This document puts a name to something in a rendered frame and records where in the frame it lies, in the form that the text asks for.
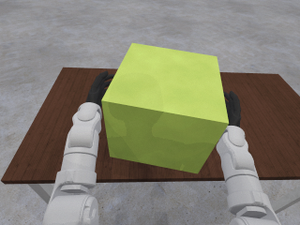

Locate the table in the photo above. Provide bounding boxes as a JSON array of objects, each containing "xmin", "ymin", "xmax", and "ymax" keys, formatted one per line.
[{"xmin": 1, "ymin": 67, "xmax": 300, "ymax": 214}]

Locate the left robot hand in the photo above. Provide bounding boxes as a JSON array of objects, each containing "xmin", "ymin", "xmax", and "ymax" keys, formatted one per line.
[{"xmin": 85, "ymin": 70, "xmax": 115, "ymax": 108}]

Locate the robot right upper arm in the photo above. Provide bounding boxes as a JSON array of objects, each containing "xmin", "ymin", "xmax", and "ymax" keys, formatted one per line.
[{"xmin": 229, "ymin": 216, "xmax": 279, "ymax": 225}]

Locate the left robot forearm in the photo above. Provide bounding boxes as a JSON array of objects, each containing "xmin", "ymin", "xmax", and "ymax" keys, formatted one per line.
[{"xmin": 42, "ymin": 102, "xmax": 102, "ymax": 225}]

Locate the right robot hand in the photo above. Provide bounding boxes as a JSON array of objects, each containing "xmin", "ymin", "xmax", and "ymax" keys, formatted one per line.
[{"xmin": 223, "ymin": 91, "xmax": 241, "ymax": 128}]

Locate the carton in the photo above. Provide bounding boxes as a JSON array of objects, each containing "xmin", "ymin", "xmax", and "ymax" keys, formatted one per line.
[{"xmin": 101, "ymin": 43, "xmax": 229, "ymax": 174}]

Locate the robot left upper arm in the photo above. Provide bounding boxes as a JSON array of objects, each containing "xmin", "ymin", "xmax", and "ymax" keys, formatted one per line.
[{"xmin": 44, "ymin": 194, "xmax": 99, "ymax": 225}]

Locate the right robot forearm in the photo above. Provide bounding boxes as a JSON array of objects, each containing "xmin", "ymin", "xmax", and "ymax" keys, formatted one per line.
[{"xmin": 216, "ymin": 126, "xmax": 281, "ymax": 225}]

